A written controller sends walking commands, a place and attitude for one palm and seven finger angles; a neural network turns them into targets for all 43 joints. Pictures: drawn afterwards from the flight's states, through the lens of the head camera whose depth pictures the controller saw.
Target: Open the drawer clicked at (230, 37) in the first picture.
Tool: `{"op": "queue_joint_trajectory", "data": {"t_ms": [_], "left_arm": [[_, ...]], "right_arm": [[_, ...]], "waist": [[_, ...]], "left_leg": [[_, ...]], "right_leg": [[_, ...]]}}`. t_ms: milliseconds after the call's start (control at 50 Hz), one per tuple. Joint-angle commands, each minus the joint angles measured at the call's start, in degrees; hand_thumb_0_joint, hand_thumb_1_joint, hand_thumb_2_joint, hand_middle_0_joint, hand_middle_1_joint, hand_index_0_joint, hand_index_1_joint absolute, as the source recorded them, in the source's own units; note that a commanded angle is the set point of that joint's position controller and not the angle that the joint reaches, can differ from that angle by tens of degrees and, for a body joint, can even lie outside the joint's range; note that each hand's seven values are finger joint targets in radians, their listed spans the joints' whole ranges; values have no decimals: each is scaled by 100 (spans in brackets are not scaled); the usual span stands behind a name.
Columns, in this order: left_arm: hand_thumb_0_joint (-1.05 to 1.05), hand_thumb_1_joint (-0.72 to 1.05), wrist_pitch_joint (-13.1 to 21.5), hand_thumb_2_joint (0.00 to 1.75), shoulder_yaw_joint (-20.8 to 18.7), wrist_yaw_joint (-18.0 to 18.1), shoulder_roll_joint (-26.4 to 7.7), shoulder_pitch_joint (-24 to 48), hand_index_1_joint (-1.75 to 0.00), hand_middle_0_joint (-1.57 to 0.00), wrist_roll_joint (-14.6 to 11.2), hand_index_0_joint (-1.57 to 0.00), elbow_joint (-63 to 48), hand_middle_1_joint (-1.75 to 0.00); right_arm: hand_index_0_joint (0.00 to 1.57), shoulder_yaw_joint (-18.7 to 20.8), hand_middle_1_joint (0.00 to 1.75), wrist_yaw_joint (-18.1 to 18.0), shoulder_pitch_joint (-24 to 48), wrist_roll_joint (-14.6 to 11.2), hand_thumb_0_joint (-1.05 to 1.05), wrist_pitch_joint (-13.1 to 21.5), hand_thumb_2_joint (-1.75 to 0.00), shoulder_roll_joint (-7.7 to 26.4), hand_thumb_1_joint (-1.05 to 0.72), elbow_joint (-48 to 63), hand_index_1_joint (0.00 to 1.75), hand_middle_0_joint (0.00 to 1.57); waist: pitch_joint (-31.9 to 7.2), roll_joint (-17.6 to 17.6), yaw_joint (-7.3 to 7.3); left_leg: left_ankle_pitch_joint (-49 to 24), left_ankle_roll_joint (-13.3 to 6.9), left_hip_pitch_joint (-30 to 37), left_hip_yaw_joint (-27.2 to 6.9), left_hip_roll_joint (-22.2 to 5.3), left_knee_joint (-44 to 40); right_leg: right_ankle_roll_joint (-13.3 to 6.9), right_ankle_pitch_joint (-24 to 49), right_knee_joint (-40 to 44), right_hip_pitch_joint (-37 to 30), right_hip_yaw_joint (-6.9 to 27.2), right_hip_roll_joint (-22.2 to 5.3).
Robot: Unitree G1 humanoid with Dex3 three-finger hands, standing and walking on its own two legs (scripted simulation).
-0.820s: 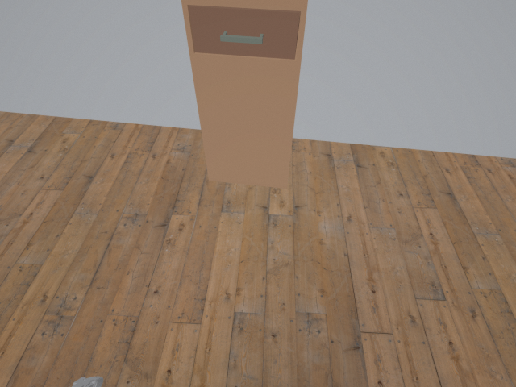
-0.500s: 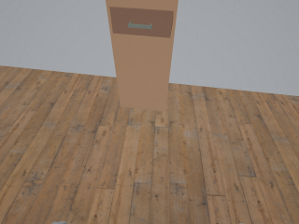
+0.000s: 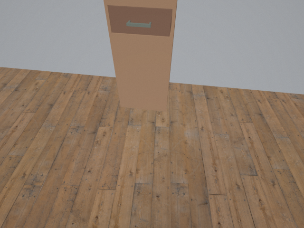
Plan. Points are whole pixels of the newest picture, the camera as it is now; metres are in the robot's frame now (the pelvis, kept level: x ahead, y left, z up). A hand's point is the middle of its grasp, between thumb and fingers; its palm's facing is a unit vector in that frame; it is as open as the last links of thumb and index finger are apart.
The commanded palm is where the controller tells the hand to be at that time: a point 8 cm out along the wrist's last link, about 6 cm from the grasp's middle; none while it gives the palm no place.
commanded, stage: look at it before walking up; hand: left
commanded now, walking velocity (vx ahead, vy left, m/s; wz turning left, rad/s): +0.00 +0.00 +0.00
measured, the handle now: (139, 23) +1.23 +0.16 +0.02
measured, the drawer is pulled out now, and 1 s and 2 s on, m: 0.00 0.00 0.00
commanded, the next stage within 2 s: walk to a spot facing it in 0.62 s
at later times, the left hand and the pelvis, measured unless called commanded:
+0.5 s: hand out of the picture +0.07 +0.25 -0.16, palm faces -0.03 -0.94 -0.33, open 7.4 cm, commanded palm none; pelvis +0.00 +0.00 +0.00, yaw +0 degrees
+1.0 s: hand out of the picture +0.03 +0.22 -0.19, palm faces +0.05 -0.98 -0.19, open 7.4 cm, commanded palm none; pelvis +0.04 +0.03 -0.01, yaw +1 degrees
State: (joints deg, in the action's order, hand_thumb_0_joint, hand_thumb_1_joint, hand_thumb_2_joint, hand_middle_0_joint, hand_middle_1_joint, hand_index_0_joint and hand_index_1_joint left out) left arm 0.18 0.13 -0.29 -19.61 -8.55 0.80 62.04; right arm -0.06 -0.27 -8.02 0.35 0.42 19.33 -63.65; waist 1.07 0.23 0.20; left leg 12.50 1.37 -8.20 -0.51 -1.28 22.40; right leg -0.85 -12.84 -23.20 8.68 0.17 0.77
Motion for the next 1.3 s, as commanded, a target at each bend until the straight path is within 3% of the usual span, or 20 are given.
{"op": "queue_joint_trajectory", "data": {"t_ms": [0,700,740,760,800,840,860,900,920,940,960,980,1000,1020,1040,1060,1100,1120,1200,1280], "left_arm": [[0,90,129,90,-210,93,-1192,280,-30,-20,-25,-20,-385,-30],[0,90,146,90,-186,100,-1162,160,-30,-20,-19,-20,-323,-30],[0,90,27,90,-28,124,-430,-303,-30,-20,-13,-20,-129,-30],[0,90,-8,90,-38,106,-422,-446,-30,-20,15,-20,-103,-30],[0,90,-59,90,-100,44,-505,-604,-30,-20,49,-20,-127,-30],[0,90,-47,90,-183,18,-579,-853,-30,-20,56,-20,-173,-30],[0,90,-19,90,-227,23,-620,-1069,-30,-20,46,-20,-176,-30],[0,90,74,90,-311,54,-642,-1232,-30,-20,29,-20,-206,-30],[0,90,108,90,-332,58,-586,-1250,-30,-20,34,-20,-229,-30],[0,90,129,90,-340,63,-511,-1168,-30,-20,38,-20,-252,-30],[0,90,128,90,-331,53,-390,-1024,-30,-20,26,-20,-293,-30],[0,90,111,90,-304,36,-135,-896,-30,-20,20,-20,-354,-30],[0,90,106,90,-249,6,221,-641,-30,-20,24,-20,-527,-30],[0,90,164,90,-225,52,245,-172,-30,-20,71,-20,-765,-30],[0,90,200,90,-268,38,253,-126,-30,-20,69,-20,-756,-30],[0,90,229,90,-263,-15,283,-145,-30,-20,75,-20,-693,-30],[0,90,211,90,-279,-76,524,-400,-30,-20,83,-20,-550,-30],[0,90,175,90,-276,-93,593,-436,-30,-20,71,-20,-533,-30],[0,90,112,90,-274,-157,807,-84,-30,-20,65,-20,-669,-30],[0,90,155,90,-261,-175,940,496,-30,-20,17,-20,-838,-30]], "right_arm": [[20,194,30,-52,294,22,0,147,-90,1156,-90,387,30,20],[20,198,30,-53,319,0,0,156,-90,1170,-90,344,30,20],[20,22,30,-16,-75,51,0,46,-90,406,-90,160,30,20],[20,25,30,-4,-206,66,0,11,-90,378,-90,145,30,20],[20,66,30,21,-253,105,0,-36,-90,385,-90,208,30,20],[20,85,30,29,-353,112,0,-19,-90,283,-90,297,30,20],[20,101,30,27,-392,106,0,6,-90,206,-90,355,30,20],[20,134,30,33,-488,89,0,82,-90,87,-90,453,30,20],[20,151,30,41,-523,80,0,124,-90,49,-90,487,30,20],[20,165,30,48,-706,63,0,164,-90,-31,-90,455,30,20],[20,178,30,49,-1031,51,0,204,-90,-86,-90,351,30,20],[20,206,30,22,-1603,64,0,244,-90,0,-90,160,30,20],[20,338,30,-5,-2373,128,0,280,-90,411,-90,-83,30,20],[20,340,30,-88,-2809,126,0,295,-90,382,-90,-197,30,20],[20,265,30,-138,-2713,87,0,307,-90,132,-90,-208,30,20],[20,240,30,-148,-2559,62,0,352,-90,-42,-90,-134,30,20],[20,191,30,-187,-2430,73,0,463,-90,-251,-90,-125,30,20],[20,191,30,-202,-2420,57,0,493,-90,-313,-90,-154,30,20],[20,190,30,-243,-2597,42,0,557,-90,-536,-90,-326,30,20],[20,210,30,-243,-2731,81,0,527,-90,-571,-90,-495,30,20]], "waist": [[-209,-80,-14],[-302,-25,-6],[-366,-64,-1],[-201,-153,25],[521,-306,74],[741,-630,131],[659,-833,166],[537,-991,123],[601,-873,100],[589,-726,-30],[547,-397,-203],[538,281,-417],[646,1680,-666],[1033,1666,-754],[1183,824,-602],[1142,382,-502],[801,498,-294],[739,588,-240],[837,565,-197],[938,741,-300]], "left_leg": [[-633,-277,-39,-461,-520,-343],[-1004,-281,158,-494,-575,-415],[-156,-183,122,-341,-487,-284],[562,-211,-70,-319,-422,-211],[1749,-246,-795,-291,-257,-85],[1776,-244,-1313,-79,-70,497],[1541,-233,-1459,125,3,962],[1235,-223,-1607,290,-95,1472],[1238,-230,-1525,326,-155,1420],[1132,-243,-1138,379,-200,1048],[947,-285,-414,387,-204,567],[1072,-425,374,-191,-457,-53],[1436,-851,901,-1814,-1551,-920],[907,-1137,991,-2679,-2079,-1379],[298,-1374,997,-2545,-2194,-1265],[-346,-1429,1038,-2213,-2131,-1156],[-1384,-1252,1122,-1300,-1748,-1078],[-1480,-1209,1031,-952,-1606,-1098],[-1813,-1050,1042,-232,-1308,-1288],[-2449,-945,870,274,-1206,-1297]], "right_leg": [[-134,548,477,54,681,-756],[-103,1024,497,-83,623,-768],[-4,-120,487,-65,569,-724],[-31,-946,525,71,645,-689],[-143,-2171,722,453,919,-712],[-368,-2610,887,379,1303,-933],[-526,-2721,1035,196,1576,-1158],[-832,-2437,1179,-1,1943,-1592],[-891,-2097,1086,98,1842,-1627],[-863,-1759,850,343,1578,-1555],[-725,-1492,420,812,1118,-1276],[-467,-1352,-489,1479,521,-730],[-120,-1482,-2359,2487,-440,-7],[-87,-1877,-3391,3321,-249,-44],[-129,-1531,-3904,3615,27,-391],[-100,-1229,-4067,3691,49,-570],[6,-781,-4180,3431,-84,-663],[37,-581,-4121,3325,-136,-699],[80,56,-3358,3414,-490,-689],[-77,421,-1830,2574,-855,-428]]}}
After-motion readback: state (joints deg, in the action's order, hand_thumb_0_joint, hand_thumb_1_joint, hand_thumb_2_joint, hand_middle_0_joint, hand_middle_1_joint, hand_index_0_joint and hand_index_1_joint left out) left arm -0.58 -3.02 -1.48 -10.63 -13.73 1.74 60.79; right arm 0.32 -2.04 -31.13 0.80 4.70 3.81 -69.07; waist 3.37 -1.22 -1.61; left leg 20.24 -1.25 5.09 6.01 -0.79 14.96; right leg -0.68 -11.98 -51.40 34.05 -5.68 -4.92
